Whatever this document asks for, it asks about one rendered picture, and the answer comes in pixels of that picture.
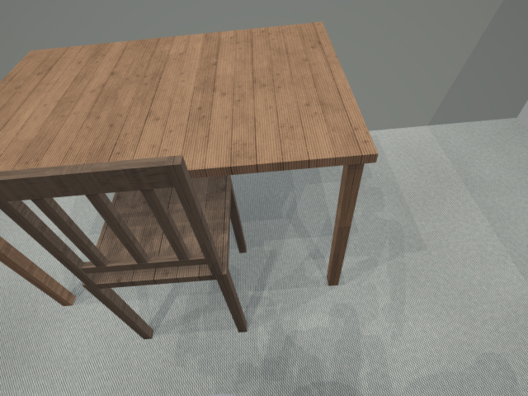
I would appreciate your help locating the table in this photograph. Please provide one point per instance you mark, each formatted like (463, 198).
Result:
(231, 102)

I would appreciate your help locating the chair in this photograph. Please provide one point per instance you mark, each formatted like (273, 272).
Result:
(161, 227)

